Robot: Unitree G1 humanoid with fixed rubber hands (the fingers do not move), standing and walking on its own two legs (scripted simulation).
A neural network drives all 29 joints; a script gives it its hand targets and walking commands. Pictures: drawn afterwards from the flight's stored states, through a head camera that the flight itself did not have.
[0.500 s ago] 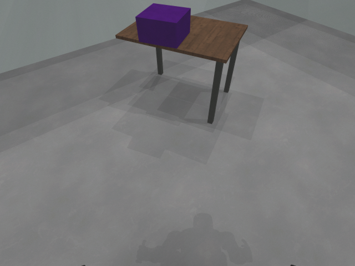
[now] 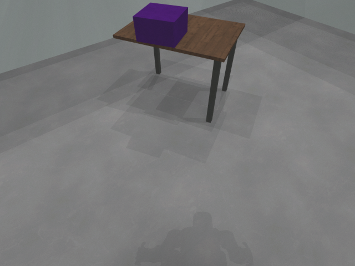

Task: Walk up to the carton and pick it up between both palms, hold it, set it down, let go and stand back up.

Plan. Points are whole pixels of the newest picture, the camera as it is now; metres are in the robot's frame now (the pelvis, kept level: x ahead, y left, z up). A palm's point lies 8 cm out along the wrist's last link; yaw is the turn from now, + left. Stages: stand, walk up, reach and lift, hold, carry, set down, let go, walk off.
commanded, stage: stand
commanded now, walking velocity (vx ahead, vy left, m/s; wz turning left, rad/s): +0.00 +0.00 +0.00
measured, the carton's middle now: (162, 24) +1.52 +0.15 -0.12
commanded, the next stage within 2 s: walk up in 0.22 s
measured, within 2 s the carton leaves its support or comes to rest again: neither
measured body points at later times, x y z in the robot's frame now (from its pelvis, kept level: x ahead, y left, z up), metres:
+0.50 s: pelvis +0.01 +0.00 +0.00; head +0.02 +0.00 +0.45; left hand +0.09 +0.29 -0.14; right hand +0.10 -0.29 -0.13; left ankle +0.00 +0.12 -0.74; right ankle +0.01 -0.13 -0.74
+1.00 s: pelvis +0.18 +0.02 -0.04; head +0.18 +0.00 +0.41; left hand +0.24 +0.34 -0.13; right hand +0.27 -0.31 -0.15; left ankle +0.37 +0.14 -0.73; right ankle +0.05 -0.12 -0.75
